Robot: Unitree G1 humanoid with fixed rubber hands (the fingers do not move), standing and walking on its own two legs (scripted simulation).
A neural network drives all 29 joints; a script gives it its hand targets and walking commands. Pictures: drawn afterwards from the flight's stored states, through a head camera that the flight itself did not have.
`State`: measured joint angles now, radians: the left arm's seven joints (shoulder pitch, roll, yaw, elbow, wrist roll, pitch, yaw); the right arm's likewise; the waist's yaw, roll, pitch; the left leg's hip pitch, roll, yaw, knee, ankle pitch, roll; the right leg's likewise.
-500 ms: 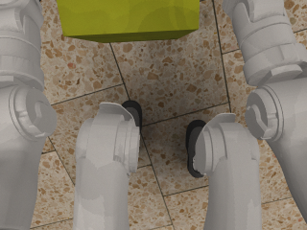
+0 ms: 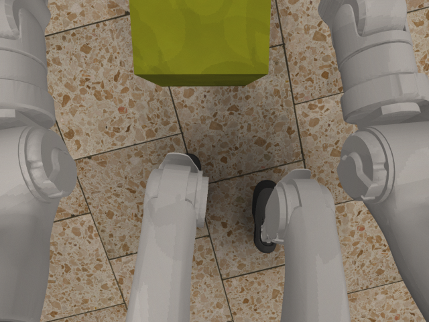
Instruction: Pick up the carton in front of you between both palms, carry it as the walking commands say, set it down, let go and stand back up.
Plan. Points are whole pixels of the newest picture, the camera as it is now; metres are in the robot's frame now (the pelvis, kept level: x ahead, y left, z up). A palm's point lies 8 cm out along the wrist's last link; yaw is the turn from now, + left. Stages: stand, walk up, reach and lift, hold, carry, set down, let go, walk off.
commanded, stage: set down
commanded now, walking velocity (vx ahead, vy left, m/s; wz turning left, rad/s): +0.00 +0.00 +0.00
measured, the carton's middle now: (201, 28) +0.55 +0.13 -0.32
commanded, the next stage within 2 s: let go in 0.66 s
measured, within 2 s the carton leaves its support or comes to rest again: neither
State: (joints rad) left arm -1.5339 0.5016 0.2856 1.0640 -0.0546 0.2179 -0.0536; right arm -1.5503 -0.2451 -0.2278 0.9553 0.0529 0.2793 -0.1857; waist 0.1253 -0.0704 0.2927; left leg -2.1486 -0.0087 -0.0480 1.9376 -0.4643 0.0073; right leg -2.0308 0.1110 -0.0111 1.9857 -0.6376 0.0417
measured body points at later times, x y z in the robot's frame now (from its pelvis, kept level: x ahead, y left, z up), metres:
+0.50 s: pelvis +0.02 +0.01 +0.13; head +0.36 +0.08 +0.41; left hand +0.55 +0.35 +0.02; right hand +0.62 -0.04 +0.02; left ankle +0.13 +0.12 -0.41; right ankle +0.09 -0.12 -0.41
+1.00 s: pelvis +0.06 +0.02 +0.26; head +0.35 +0.08 +0.60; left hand +0.47 +0.33 +0.13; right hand +0.53 -0.09 +0.13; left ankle +0.13 +0.12 -0.41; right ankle +0.09 -0.12 -0.41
